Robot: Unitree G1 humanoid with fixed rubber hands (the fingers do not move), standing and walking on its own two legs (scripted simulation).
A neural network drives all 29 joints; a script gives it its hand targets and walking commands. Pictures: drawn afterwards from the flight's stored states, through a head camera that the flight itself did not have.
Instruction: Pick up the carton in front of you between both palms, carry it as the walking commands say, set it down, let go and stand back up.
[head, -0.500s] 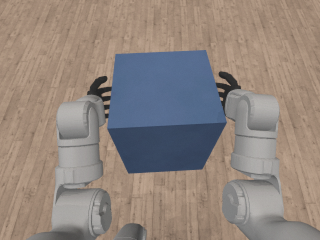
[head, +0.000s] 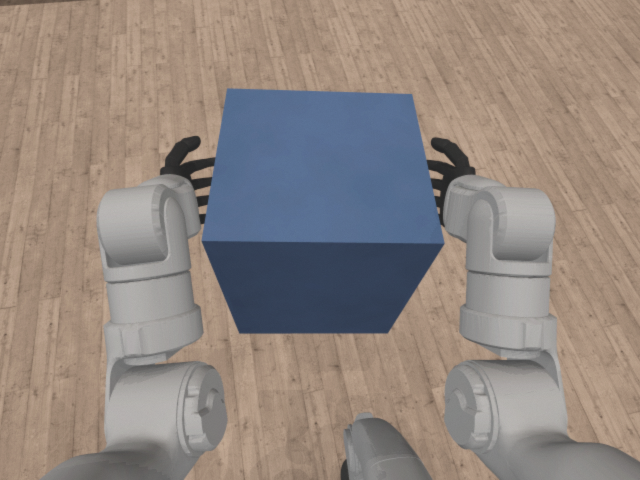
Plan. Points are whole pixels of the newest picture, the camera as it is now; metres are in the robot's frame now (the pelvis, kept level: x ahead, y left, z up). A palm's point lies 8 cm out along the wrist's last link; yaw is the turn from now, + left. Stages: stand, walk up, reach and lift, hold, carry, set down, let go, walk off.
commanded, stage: carry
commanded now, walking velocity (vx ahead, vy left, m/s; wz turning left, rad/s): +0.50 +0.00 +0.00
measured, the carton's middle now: (317, 225) +0.40 -0.04 +0.08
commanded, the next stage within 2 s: none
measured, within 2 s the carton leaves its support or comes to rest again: neither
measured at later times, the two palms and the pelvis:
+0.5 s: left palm (138, 18) +0.70 +0.17 +0.21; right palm (346, 1) +0.71 -0.13 +0.21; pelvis +0.33 +0.00 +0.03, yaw +1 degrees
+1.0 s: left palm out of the picture +0.99 +0.16 +0.26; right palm out of the picture +1.03 -0.14 +0.27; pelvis +0.64 -0.03 +0.10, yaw +1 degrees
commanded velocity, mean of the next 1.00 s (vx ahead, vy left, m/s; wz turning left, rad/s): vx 0.50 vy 0.00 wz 0.00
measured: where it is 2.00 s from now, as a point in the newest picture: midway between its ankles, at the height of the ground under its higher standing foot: (266, 143)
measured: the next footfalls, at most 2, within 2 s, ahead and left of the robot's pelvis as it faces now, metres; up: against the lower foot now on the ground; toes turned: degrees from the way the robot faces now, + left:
right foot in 0.10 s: +0.24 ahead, -0.11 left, +0.04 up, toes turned -5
left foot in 0.48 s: +0.49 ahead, +0.09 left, +0.08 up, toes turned +6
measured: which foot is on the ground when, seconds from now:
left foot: down 0.00-0.12, up 0.14-0.46, down 0.48-0.88, up 0.90-1.00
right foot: up 0.00-0.08, down 0.10-0.50, up 0.52-0.84, down 0.86-1.00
